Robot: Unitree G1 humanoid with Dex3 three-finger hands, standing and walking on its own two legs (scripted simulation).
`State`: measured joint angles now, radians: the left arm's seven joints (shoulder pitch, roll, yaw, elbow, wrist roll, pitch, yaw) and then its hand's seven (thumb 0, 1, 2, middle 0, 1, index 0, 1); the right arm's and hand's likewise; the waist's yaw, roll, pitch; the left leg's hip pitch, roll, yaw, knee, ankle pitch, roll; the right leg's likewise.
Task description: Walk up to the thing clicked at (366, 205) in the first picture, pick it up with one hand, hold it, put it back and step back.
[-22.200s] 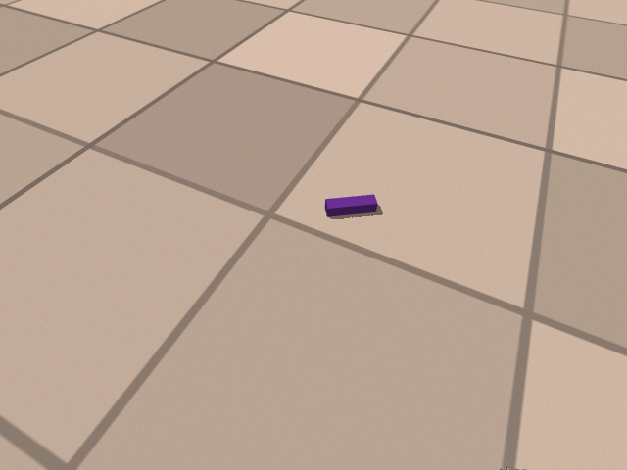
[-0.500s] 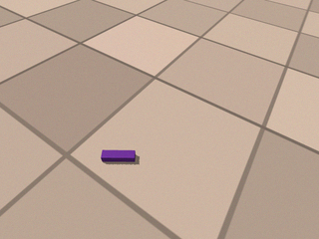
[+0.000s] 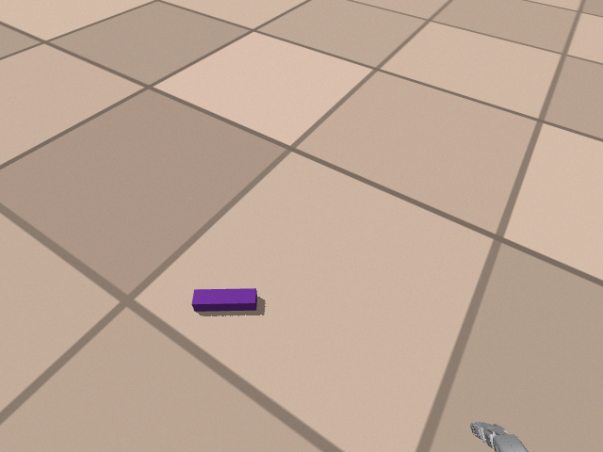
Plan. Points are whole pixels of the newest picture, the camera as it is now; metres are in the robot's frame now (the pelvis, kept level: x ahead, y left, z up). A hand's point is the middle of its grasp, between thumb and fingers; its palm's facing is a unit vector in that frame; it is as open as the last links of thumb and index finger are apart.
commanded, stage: stand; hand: left
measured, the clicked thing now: (225, 299) +0.72 +0.25 -0.75
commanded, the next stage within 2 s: walk up in 0.96 s
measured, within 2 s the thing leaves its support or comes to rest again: neither
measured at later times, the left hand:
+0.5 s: hand out of the picture +0.06 +0.24 -0.15, palm faces -0.03 -0.94 -0.34, open 7.4 cm
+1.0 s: hand out of the picture +0.07 +0.24 -0.15, palm faces -0.03 -0.94 -0.33, open 7.4 cm
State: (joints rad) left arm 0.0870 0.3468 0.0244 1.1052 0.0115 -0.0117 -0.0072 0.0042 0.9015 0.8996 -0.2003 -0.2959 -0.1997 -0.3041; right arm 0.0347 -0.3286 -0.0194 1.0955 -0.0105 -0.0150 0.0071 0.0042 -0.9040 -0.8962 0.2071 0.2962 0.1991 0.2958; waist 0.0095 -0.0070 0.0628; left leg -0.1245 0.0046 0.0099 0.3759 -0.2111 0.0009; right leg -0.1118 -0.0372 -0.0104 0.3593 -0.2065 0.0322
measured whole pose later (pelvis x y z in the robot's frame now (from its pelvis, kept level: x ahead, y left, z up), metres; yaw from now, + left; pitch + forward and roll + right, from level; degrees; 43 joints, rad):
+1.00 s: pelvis -0.01 -0.02 +0.00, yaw +0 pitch -2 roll +0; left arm 0.13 0.35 0.02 1.11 0.02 -0.02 -0.03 0.00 0.90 0.90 -0.20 -0.30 -0.20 -0.30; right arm 0.13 -0.35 -0.01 1.11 -0.02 -0.02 0.03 0.00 -0.90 -0.90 0.21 0.30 0.20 0.30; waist 0.00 0.00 0.05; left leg -0.13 0.02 0.00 0.37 -0.25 0.00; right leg -0.12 -0.01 -0.02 0.36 -0.24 0.00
